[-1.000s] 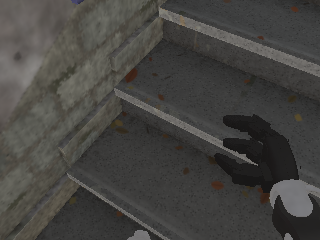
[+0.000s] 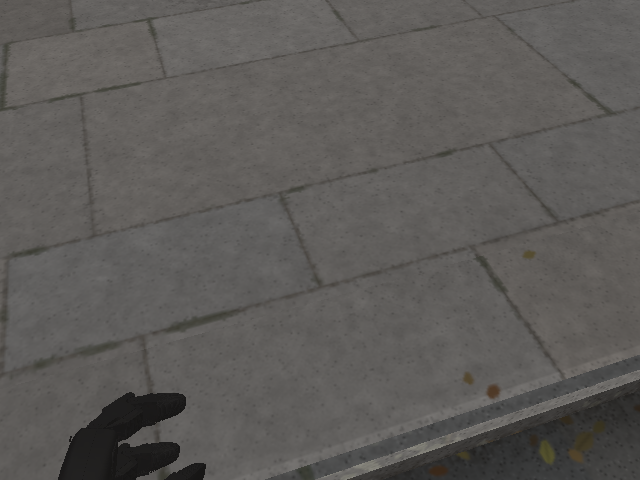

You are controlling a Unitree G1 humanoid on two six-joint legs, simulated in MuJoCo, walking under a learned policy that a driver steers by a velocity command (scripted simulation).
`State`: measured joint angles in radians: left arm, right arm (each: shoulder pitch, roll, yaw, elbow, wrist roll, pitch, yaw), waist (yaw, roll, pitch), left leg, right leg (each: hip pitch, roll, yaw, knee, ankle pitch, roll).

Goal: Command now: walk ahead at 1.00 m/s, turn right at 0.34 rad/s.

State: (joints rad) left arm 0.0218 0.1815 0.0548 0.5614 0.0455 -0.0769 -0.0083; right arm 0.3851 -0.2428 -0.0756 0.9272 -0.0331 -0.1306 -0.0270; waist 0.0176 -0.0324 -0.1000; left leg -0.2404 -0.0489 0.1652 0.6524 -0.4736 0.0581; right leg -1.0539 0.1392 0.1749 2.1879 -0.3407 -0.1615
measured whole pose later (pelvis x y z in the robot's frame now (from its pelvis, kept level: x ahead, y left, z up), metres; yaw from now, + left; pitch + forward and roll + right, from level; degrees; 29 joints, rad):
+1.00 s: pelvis +0.84 +0.16 +0.32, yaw +38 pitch +2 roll +1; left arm 0.08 0.23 -0.01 0.57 0.04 -0.11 0.02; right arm 0.40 -0.35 -0.11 0.78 0.01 -0.04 -0.04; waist -0.05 -0.01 0.03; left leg -0.22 -0.22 -0.19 1.10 -0.54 0.01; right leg -0.48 0.03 0.04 0.49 0.03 -0.03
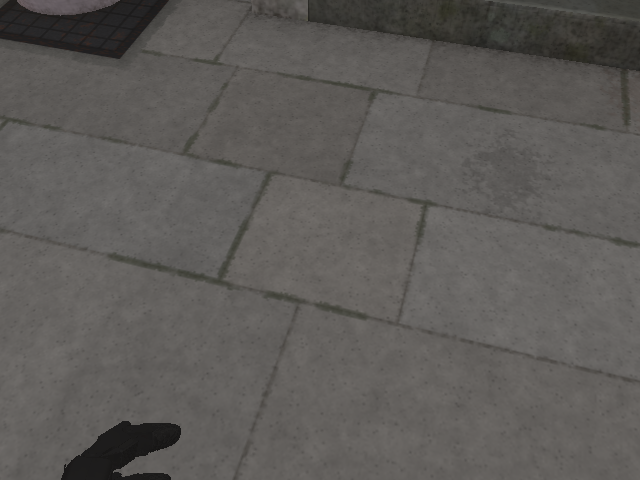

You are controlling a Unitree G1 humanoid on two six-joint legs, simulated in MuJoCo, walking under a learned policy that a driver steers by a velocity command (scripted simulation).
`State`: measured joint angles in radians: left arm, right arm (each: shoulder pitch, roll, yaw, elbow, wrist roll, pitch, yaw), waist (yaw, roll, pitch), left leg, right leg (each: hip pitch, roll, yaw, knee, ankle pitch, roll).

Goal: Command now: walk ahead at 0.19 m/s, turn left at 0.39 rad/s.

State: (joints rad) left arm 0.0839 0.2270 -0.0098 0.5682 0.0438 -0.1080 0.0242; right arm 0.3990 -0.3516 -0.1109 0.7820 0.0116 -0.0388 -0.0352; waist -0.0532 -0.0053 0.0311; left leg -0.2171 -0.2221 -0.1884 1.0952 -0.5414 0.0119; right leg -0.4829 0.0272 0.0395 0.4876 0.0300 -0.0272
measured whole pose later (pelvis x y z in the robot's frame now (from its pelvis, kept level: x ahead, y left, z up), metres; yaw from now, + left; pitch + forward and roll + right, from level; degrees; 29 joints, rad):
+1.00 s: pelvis +0.03 -0.06 +0.02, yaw -37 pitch +1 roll +1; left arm 0.24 0.28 0.04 0.63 0.01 0.05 0.00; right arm 0.27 -0.31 -0.05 0.69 -0.03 0.05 -0.01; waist -0.01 0.04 0.02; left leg -0.56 0.03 0.01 1.05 -0.34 -0.04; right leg -0.24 0.09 0.09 0.45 -0.23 -0.08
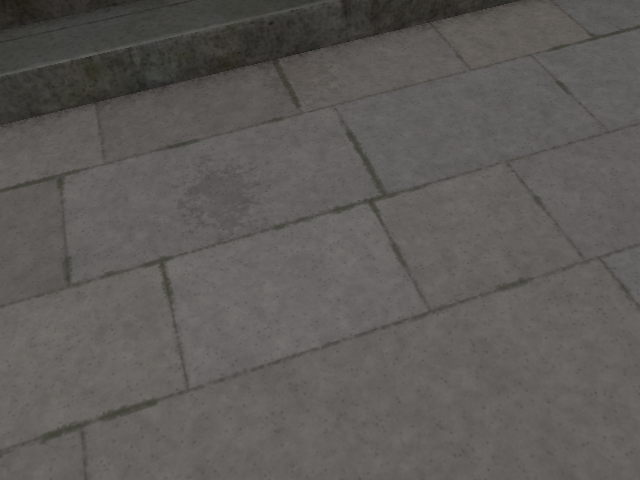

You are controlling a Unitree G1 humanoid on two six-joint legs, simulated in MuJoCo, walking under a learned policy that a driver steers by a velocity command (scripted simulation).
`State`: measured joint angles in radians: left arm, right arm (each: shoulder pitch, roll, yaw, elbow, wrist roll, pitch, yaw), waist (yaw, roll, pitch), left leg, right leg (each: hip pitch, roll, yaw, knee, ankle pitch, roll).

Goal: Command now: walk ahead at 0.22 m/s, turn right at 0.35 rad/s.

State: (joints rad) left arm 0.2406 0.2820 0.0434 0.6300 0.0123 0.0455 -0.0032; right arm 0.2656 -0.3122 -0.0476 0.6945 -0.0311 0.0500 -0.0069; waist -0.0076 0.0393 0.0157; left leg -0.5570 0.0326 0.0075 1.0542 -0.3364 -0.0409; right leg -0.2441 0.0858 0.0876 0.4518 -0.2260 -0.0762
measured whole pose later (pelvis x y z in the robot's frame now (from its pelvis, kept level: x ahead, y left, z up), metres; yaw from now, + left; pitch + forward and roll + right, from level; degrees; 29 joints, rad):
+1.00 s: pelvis +0.53 +0.07 -0.03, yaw +29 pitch +2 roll -2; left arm 0.53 0.31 0.05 0.89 0.03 -0.10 0.01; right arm -0.03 -0.33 -0.04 0.59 -0.03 0.00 0.10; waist 0.08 0.03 0.02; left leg -0.83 0.06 0.10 0.95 -0.05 0.14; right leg 0.22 0.00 -0.28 0.20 -0.43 0.04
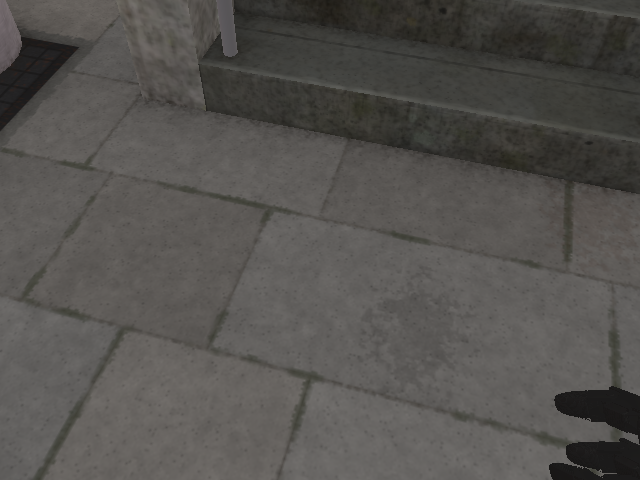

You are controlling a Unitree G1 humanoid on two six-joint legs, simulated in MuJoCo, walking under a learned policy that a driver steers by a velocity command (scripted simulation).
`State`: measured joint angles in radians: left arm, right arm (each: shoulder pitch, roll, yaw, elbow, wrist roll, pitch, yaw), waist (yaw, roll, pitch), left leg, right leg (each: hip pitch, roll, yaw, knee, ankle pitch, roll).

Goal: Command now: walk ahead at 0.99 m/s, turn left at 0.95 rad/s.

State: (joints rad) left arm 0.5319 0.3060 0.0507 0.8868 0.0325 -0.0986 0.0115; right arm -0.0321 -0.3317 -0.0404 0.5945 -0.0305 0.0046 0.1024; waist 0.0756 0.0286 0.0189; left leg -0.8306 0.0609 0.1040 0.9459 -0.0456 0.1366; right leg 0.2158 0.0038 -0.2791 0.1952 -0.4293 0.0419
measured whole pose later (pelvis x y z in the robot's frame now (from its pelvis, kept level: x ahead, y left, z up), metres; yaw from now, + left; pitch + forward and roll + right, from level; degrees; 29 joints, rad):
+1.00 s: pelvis +0.99 +0.08 +0.00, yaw -16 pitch +3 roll +1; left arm 0.48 0.34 0.10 0.91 0.00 -0.08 -0.01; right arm -0.06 -0.25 0.05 0.57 -0.05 -0.11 -0.02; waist 0.14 -0.01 0.03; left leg -0.54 0.02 -0.05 0.51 -0.05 -0.01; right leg 0.04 0.16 0.29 0.68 -0.49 -0.13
